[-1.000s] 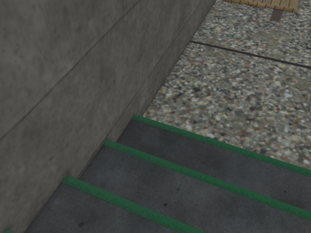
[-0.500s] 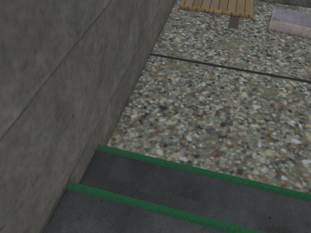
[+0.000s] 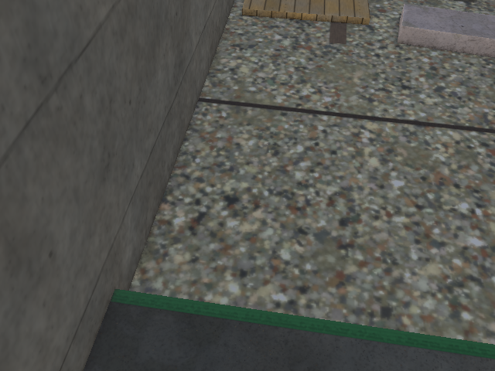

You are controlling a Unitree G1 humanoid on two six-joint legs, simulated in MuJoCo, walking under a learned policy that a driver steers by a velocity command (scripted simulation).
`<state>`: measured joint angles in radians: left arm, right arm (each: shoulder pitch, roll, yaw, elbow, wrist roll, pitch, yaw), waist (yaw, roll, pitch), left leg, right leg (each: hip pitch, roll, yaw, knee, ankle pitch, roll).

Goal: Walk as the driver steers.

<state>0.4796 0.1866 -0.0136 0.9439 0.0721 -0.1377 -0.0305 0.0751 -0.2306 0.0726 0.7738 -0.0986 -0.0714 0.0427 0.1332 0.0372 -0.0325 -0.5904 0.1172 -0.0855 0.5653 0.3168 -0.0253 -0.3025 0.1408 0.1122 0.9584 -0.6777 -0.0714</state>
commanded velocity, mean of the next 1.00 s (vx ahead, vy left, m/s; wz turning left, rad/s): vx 0.50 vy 0.00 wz -0.32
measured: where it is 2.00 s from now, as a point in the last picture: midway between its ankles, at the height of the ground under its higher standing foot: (310, 270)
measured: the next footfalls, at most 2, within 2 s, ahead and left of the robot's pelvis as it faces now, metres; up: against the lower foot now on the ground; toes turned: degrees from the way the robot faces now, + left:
left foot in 0.08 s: +0.20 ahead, +0.16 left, -0.14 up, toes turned +0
right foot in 0.64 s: +0.33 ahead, -0.11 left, -0.14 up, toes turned -25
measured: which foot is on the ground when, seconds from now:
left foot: up 0.00-0.06, down 0.08-0.66, up 0.68-1.00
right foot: down 0.00-0.08, up 0.10-0.62, down 0.64-1.00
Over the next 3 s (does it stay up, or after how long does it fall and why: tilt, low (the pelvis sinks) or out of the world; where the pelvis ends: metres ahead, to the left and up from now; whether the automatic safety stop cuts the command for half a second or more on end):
stays up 1.23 -0.09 -0.36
